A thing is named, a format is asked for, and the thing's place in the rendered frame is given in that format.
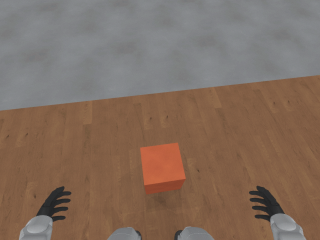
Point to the robot left hand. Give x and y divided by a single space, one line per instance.
48 209

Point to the robot right hand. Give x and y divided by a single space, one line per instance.
271 207

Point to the robot left forearm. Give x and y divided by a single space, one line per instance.
38 228

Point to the robot thigh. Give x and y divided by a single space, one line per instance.
125 233
194 233

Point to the right robot thigh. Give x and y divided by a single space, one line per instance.
194 233

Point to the carton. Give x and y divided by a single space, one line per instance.
162 168

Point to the left robot thigh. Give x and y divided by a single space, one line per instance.
125 233

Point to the robot right forearm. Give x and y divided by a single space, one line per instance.
285 228

